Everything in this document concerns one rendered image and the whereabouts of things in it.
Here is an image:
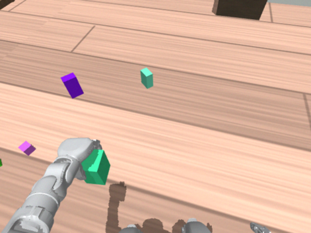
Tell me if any right robot hand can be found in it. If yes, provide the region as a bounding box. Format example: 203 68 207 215
250 222 271 233

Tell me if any left robot hand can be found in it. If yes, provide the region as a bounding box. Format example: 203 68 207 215
57 138 103 180

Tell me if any left robot arm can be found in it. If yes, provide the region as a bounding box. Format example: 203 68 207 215
1 155 79 233

